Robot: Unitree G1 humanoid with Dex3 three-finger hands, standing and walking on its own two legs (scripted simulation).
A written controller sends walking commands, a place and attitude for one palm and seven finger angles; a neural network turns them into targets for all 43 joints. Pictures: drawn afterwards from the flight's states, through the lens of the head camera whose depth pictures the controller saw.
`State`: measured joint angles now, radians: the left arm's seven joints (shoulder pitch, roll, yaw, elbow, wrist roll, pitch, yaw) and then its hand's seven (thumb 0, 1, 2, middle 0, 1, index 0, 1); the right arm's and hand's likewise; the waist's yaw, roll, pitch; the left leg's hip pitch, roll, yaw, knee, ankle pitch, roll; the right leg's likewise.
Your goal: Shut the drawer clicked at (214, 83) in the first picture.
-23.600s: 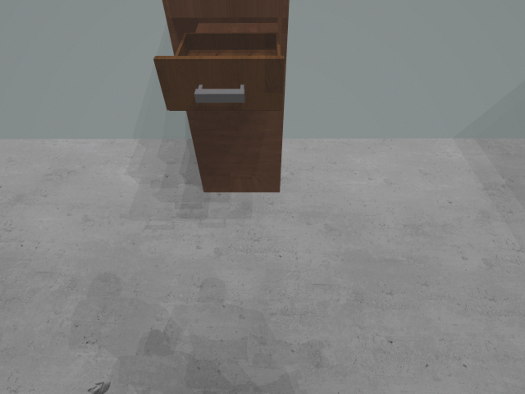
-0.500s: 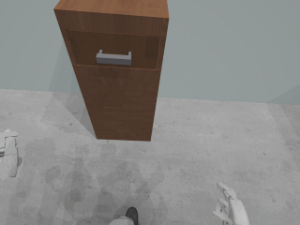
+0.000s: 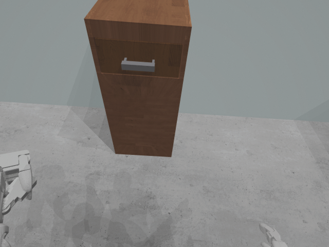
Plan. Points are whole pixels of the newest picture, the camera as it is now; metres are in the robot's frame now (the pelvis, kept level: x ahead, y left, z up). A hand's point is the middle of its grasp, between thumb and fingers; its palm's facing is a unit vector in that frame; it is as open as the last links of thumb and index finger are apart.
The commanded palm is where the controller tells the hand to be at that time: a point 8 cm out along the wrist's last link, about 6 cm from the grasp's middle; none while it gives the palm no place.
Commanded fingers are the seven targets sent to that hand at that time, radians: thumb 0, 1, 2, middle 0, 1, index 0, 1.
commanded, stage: stop stepping back and stand still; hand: left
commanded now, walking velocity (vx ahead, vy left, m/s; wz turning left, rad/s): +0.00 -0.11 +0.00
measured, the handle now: (138, 63) +0.79 +0.18 +0.01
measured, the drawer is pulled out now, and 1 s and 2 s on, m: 0.00 0.00 0.00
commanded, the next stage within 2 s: let the arm hang, fingers relaxed in 1.02 s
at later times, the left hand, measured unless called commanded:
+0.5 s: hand (23, 190) +0.17 +0.25 +0.15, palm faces +0.39 -0.84 -0.39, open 3.3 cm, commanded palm +0.11 +0.29 +0.18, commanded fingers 0.00 0.90 0.90 -1.40 -1.60 -1.40 -1.60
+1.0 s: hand (26, 171) +0.19 +0.26 +0.16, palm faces +0.33 -0.82 -0.46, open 3.3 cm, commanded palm +0.14 +0.30 +0.18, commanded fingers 0.00 0.90 0.90 -1.40 -1.60 -1.40 -1.60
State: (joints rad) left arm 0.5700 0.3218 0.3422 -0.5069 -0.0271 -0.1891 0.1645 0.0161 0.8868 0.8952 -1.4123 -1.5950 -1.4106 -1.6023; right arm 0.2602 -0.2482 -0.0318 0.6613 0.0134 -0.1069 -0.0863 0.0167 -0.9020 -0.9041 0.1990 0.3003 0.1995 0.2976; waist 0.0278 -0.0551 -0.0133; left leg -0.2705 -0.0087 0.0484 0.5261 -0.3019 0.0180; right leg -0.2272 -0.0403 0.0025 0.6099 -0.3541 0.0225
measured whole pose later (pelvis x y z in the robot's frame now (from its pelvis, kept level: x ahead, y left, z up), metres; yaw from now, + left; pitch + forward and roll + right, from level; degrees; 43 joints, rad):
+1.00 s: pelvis +0.00 +0.02 +0.01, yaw -1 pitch +0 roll +0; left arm 0.62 0.38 0.34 -0.57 -0.02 -0.22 0.15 0.02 0.89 0.89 -1.41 -1.59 -1.41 -1.60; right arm 0.19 -0.20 0.01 0.60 0.00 -0.11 -0.07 0.02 -0.90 -0.90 0.20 0.30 0.20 0.30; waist 0.01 -0.01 0.05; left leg -0.20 -0.01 0.07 0.45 -0.25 0.03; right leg -0.21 0.01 -0.02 0.45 -0.23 -0.01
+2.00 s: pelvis -0.01 +0.02 +0.01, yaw -1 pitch -1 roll +0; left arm 0.24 0.15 -0.01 1.14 0.01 -0.01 0.03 0.01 0.91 0.89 -0.23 -0.33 -0.23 -0.33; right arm 0.27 -0.16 0.00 1.12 -0.02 0.00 -0.03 0.01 -0.91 -0.90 0.20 0.30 0.20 0.30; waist -0.01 0.03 0.04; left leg -0.17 -0.02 0.06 0.39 -0.20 0.04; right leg -0.19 0.00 -0.03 0.41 -0.20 -0.02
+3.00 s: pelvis +0.01 +0.00 +0.01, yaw -1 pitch -1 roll +0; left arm 0.23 0.16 0.01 1.15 0.01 -0.02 0.03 0.01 0.91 0.89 -0.20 -0.30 -0.20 -0.30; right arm 0.25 -0.17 0.00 1.14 -0.02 0.00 -0.04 0.01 -0.91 -0.90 0.20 0.30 0.20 0.30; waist -0.01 0.02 0.05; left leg -0.12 0.02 0.05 0.36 -0.22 0.00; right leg -0.13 0.04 -0.03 0.36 -0.20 -0.05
